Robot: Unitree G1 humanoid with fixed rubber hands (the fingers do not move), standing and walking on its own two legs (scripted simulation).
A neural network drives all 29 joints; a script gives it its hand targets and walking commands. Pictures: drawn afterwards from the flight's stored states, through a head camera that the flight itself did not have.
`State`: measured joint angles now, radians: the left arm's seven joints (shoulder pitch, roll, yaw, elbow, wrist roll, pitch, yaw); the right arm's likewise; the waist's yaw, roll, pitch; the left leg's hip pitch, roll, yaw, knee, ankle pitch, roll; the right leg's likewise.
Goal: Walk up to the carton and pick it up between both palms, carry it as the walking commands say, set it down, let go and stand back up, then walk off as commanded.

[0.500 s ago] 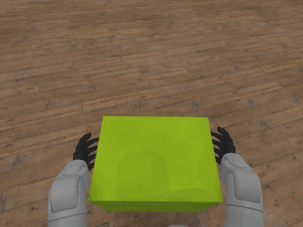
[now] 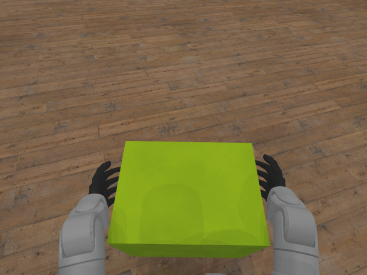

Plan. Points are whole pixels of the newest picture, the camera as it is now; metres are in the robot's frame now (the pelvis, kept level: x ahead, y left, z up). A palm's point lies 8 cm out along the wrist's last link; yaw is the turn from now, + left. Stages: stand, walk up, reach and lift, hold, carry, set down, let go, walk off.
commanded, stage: carry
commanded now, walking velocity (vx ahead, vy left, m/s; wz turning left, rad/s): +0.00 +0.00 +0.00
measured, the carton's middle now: (187, 204) +0.27 -0.01 -0.03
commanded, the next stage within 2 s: hold in 0.64 s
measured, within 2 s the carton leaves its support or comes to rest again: neither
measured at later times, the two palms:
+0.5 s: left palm (99, 198) +0.26 +0.17 +0.04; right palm (275, 191) +0.26 -0.19 +0.06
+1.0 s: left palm (98, 202) +0.25 +0.17 +0.03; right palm (271, 190) +0.27 -0.19 +0.05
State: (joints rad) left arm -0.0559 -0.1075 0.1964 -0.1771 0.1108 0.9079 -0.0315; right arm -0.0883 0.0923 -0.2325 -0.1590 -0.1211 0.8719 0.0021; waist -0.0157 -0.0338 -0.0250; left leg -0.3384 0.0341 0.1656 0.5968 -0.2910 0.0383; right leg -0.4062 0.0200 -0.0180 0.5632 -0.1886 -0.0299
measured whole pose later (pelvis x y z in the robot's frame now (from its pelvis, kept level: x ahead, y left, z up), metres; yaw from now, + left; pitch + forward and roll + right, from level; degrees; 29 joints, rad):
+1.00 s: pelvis -0.01 +0.00 +0.00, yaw +1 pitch -4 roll +0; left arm -0.07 -0.11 0.20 0.00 0.13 0.73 -0.02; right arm -0.14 0.06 -0.23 0.02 -0.13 0.74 0.00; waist -0.02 0.00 0.02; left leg -0.24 0.03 0.15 0.59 -0.29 0.04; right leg -0.30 0.02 -0.03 0.55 -0.19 -0.03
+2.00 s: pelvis +0.00 +0.00 -0.01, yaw +2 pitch +12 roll +0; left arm -0.25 -0.11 0.35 0.44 0.22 0.26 -0.04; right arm -0.34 0.04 -0.32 0.51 -0.20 0.24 0.02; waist -0.02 0.00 0.10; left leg -0.60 0.01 0.12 0.71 -0.31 0.05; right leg -0.66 0.01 -0.02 0.68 -0.23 -0.03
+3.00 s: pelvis -0.04 -0.01 -0.16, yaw +2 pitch +41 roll +2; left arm -0.65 -0.06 0.44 0.51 0.18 0.29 -0.01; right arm -0.72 -0.03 -0.41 0.55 -0.20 0.27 0.01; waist -0.02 -0.03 -0.15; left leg -1.62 -0.04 0.07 1.40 -0.49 0.05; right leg -1.69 0.03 0.00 1.37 -0.39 -0.04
